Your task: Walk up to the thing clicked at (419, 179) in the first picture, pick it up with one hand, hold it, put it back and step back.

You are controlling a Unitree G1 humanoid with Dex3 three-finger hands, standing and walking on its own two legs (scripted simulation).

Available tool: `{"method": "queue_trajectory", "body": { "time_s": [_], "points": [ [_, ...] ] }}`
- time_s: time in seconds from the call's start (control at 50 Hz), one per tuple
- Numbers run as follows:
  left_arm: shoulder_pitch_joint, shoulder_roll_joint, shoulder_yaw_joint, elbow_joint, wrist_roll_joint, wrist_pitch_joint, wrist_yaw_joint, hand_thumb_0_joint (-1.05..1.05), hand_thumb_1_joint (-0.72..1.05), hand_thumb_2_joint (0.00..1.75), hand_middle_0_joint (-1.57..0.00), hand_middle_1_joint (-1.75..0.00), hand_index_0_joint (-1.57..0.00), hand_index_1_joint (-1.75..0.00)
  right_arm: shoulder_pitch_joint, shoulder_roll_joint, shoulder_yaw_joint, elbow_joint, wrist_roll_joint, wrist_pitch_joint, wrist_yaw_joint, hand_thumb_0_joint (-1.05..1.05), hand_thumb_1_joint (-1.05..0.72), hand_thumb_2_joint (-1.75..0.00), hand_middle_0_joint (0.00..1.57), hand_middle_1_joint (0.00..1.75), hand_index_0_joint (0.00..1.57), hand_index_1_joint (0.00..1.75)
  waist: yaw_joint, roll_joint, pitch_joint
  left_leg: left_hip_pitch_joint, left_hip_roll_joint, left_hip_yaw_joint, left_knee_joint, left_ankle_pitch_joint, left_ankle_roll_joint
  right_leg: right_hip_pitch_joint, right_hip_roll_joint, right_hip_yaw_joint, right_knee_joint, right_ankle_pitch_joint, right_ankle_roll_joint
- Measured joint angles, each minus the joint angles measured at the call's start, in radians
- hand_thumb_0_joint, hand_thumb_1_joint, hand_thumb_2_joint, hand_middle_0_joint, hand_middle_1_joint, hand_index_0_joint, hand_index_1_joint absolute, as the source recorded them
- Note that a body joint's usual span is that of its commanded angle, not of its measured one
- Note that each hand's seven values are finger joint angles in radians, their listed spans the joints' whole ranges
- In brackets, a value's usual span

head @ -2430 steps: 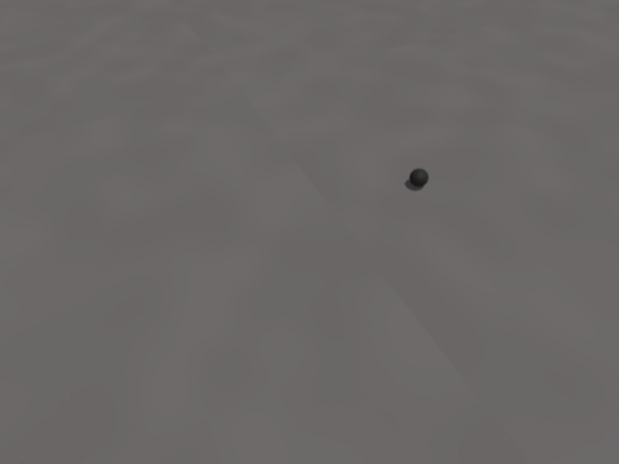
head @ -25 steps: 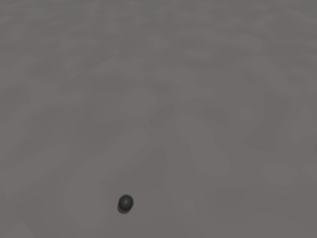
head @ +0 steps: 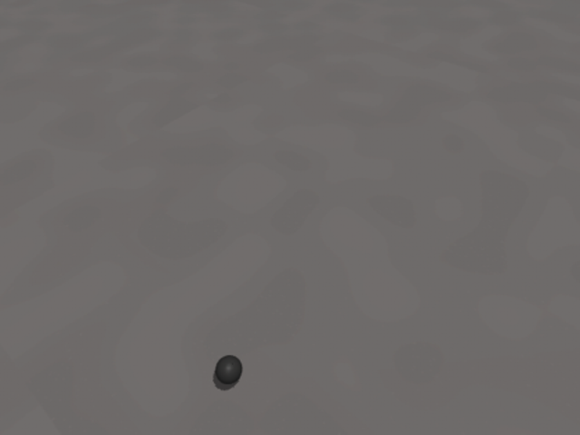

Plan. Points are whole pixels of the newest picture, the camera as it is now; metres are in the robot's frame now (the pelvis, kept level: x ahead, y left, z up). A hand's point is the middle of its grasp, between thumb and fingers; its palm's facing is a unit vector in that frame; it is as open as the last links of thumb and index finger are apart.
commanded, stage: stand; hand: left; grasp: from above
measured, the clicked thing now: (228, 369) +0.44 +0.25 -0.74
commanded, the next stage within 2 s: step back in 0.08 s
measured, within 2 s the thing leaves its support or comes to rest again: neither
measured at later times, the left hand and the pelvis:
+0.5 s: hand out of the picture +0.09 +0.31 -0.18, palm faces +0.00 -0.93 -0.37, open 7.4 cm; pelvis -0.05 +0.04 -0.02, yaw +1 degrees
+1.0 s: hand out of the picture -0.06 +0.27 -0.14, palm faces -0.04 -0.90 -0.43, open 7.4 cm; pelvis -0.15 +0.01 -0.01, yaw -2 degrees
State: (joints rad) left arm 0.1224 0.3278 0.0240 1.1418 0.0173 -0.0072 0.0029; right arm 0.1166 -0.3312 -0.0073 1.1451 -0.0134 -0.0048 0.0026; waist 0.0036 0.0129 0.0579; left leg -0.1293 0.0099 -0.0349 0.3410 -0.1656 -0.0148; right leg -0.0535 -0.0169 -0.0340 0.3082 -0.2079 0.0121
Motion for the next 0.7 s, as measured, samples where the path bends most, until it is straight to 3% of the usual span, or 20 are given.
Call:
{"method": "queue_trajectory", "body": {
  "time_s": [0.08, 0.16, 0.26, 0.3, 0.34, 0.38, 0.46, 0.54, 0.62, 0.7],
  "points": [
    [0.0, 0.001, -0.001, -0.003, 0.0, 0.0, -0.001, 0.0, 0.9, 0.9, -0.2, -0.3, -0.2, -0.29, 0.001, -0.002, 0.002, -0.002, 0.0, -0.001, 0.0, 0.01, -0.9, -0.9, 0.2, 0.3, 0.21, 0.3, -0.001, -0.001, 0.0, -0.001, 0.0, 0.0, -0.001, -0.001, -0.001, -0.002, 0.0, 0.0, 0.001, -0.001, -0.001],
    [-0.018, 0.008, 0.024, -0.042, -0.015, 0.007, 0.001, 0.0, 0.9, 0.9, -0.21, -0.3, -0.2, -0.3, -0.025, -0.017, -0.012, -0.041, 0.011, 0.017, 0.008, 0.01, -0.9, -0.9, 0.2, 0.3, 0.21, 0.3, -0.01, 0.008, 0.043, -0.069, 0.004, -0.01, 0.087, -0.028, 0.004, -0.058, 0.006, -0.008, 0.07, -0.022, -0.005],
    [-0.05, 0.025, 0.04, -0.106, -0.014, 0.028, 0.006, 0.0, 0.9, 0.9, -0.21, -0.3, -0.2, -0.3, -0.046, -0.049, -0.036, -0.103, 0.015, 0.037, 0.01, 0.01, -0.9, -0.9, 0.2, 0.3, 0.21, 0.3, -0.014, 0.016, 0.109, -0.177, -0.006, -0.011, 0.258, -0.055, 0.035, -0.131, -0.001, -0.014, 0.17, -0.05, -0.005],
    [-0.056, 0.031, 0.043, -0.13, -0.005, 0.04, 0.007, 0.0, 0.9, 0.9, -0.21, -0.3, -0.2, -0.3, -0.035, -0.06, -0.047, -0.123, 0.013, 0.047, 0.013, 0.01, -0.9, -0.9, 0.2, 0.3, 0.2, 0.3, -0.012, 0.007, 0.116, -0.199, -0.027, -0.005, 0.348, -0.12, 0.051, -0.162, -0.018, -0.006, 0.224, -0.073, 0.002],
    [-0.058, 0.039, 0.043, -0.151, 0.0, 0.05, 0.007, 0.0, 0.9, 0.9, -0.21, -0.3, -0.2, -0.3, -0.01, -0.069, -0.054, -0.143, 0.012, 0.049, 0.017, 0.01, -0.91, -0.9, 0.2, 0.3, 0.2, 0.3, -0.019, -0.003, 0.103, -0.191, -0.037, 0.003, 0.373, -0.111, 0.066, -0.198, -0.034, -0.003, 0.283, -0.1, 0.012],
    [-0.072, 0.05, 0.044, -0.174, -0.006, 0.058, 0.008, 0.0, 0.9, 0.9, -0.21, -0.3, -0.2, -0.3, 0.012, -0.073, -0.061, -0.156, 0.007, 0.047, 0.018, 0.01, -0.91, -0.9, 0.2, 0.3, 0.2, 0.3, -0.023, -0.012, 0.097, -0.182, -0.046, 0.005, 0.349, -0.189, 0.059, -0.249, -0.041, 0.013, 0.363, -0.127, -0.004],
    [-0.11, 0.073, 0.051, -0.215, -0.01, 0.068, 0.027, 0.0, 0.9, 0.9, -0.2, -0.3, -0.2, -0.29, 0.018, -0.038, -0.054, -0.175, -0.009, 0.041, 0.014, 0.01, -0.91, -0.9, 0.2, 0.3, 0.2, 0.3, -0.024, -0.042, 0.143, -0.188, -0.048, 0.011, 0.333, -0.158, 0.065, -0.354, 0.068, 0.165, 0.656, -0.353, -0.046],
    [-0.095, 0.072, 0.043, -0.241, -0.015, 0.067, 0.028, 0.0, 0.91, 0.9, -0.2, -0.3, -0.2, -0.29, 0.015, -0.015, -0.045, -0.202, -0.014, 0.044, 0.001, 0.01, -0.9, -0.9, 0.2, 0.3, 0.21, 0.3, -0.022, -0.045, 0.146, -0.192, -0.036, 0.021, 0.262, -0.099, 0.07, -0.409, 0.125, 0.195, 0.828, -0.331, -0.045],
    [-0.043, 0.067, 0.043, -0.244, -0.009, 0.067, 0.023, 0.0, 0.91, 0.9, -0.2, -0.3, -0.2, -0.29, 0.002, -0.003, -0.046, -0.246, -0.012, 0.034, -0.007, 0.01, -0.9, -0.9, 0.2, 0.3, 0.21, 0.3, -0.019, -0.046, 0.144, -0.2, -0.026, 0.05, 0.244, -0.076, 0.07, -0.371, 0.112, 0.189, 0.816, -0.304, -0.012],
    [-0.006, 0.064, 0.048, -0.241, -0.007, 0.064, 0.018, 0.0, 0.9, 0.9, -0.2, -0.3, -0.2, -0.29, -0.013, -0.002, -0.041, -0.283, -0.011, 0.027, -0.008, 0.01, -0.9, -0.9, 0.2, 0.3, 0.21, 0.3, -0.016, -0.044, 0.148, -0.224, -0.016, 0.075, 0.271, -0.071, 0.064, -0.295, 0.073, 0.16, 0.653, -0.306, 0.004]
  ]
}}
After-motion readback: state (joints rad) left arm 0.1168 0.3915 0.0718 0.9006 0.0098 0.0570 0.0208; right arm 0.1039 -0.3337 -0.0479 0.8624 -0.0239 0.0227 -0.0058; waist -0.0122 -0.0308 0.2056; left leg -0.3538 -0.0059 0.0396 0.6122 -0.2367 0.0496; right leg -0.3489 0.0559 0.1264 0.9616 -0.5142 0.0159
